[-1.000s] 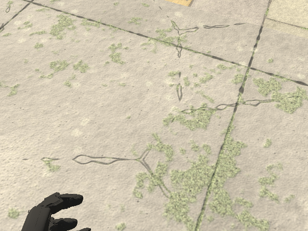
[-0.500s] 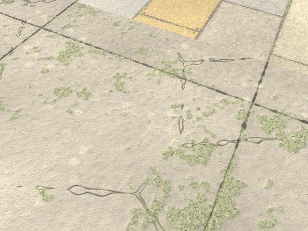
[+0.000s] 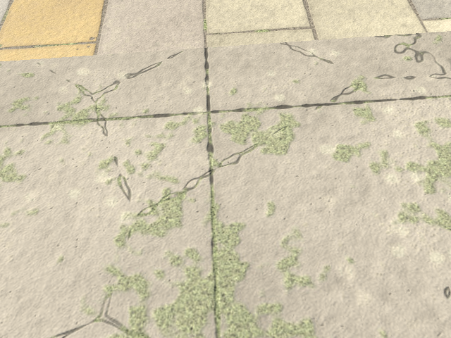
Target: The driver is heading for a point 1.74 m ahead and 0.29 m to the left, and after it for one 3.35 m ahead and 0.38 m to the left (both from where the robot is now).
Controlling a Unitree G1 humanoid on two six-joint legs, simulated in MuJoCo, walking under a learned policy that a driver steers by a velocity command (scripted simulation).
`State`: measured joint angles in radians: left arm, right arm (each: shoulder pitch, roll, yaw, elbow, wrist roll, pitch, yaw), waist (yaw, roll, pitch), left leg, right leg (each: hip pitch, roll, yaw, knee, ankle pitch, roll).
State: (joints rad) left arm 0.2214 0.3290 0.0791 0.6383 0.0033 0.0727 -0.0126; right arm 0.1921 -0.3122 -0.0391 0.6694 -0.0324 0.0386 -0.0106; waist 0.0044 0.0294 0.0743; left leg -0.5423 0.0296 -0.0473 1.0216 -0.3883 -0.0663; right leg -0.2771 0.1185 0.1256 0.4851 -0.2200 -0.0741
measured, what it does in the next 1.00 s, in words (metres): walks ahead: left foot, then right foot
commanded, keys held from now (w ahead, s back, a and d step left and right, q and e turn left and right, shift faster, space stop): shift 0.02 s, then w+shift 0.26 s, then shift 0.16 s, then q+shift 0.56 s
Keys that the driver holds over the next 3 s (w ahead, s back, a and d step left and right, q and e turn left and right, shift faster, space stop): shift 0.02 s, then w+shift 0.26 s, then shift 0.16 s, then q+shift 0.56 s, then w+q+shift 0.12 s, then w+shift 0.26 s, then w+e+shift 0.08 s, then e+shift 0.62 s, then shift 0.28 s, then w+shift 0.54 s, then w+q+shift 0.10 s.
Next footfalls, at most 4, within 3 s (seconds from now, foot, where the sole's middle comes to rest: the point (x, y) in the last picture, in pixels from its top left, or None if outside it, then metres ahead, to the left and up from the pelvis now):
0.24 left None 0.11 0.12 -0.78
0.64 right None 0.32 -0.11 -0.78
1.08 left None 0.27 0.11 -0.77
1.60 right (207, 240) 0.73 0.13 -0.78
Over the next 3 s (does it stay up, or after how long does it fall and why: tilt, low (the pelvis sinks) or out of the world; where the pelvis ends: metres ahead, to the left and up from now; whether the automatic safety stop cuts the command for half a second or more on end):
stays up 1.01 0.20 -0.03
